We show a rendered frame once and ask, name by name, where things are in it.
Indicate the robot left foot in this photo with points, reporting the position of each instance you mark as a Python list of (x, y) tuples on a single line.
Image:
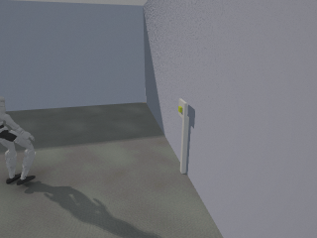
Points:
[(9, 180)]

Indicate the right robot forearm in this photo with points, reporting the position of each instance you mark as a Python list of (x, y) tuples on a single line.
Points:
[(12, 124)]

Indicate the right robot hand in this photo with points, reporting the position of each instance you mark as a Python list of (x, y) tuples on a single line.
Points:
[(26, 135)]

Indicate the robot right shin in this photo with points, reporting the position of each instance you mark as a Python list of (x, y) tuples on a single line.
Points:
[(27, 163)]

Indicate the panel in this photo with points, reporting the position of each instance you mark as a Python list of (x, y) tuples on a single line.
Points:
[(184, 135)]

